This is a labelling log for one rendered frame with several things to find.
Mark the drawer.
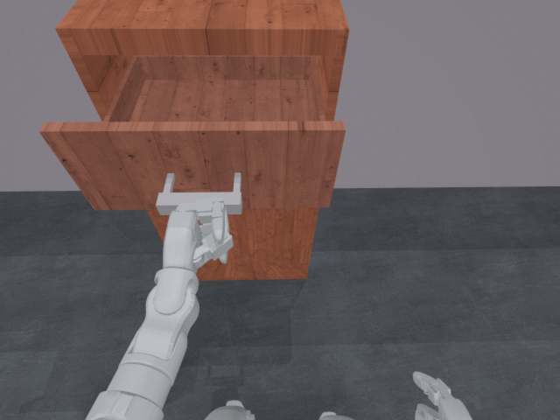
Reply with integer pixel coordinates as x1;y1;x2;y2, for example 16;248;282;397
39;55;346;210

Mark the handle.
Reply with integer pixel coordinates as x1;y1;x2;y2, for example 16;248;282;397
156;172;242;215

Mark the cabinet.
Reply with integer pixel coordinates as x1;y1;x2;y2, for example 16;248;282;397
55;0;349;281

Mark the robot left shin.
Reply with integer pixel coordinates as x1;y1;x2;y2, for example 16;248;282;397
226;400;244;408

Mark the robot right hand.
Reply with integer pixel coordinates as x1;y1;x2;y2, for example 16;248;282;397
413;371;472;420

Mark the robot left hand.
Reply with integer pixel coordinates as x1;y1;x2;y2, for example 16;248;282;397
163;197;234;275

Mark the left robot forearm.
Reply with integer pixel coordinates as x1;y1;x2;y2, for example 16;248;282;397
85;267;200;420

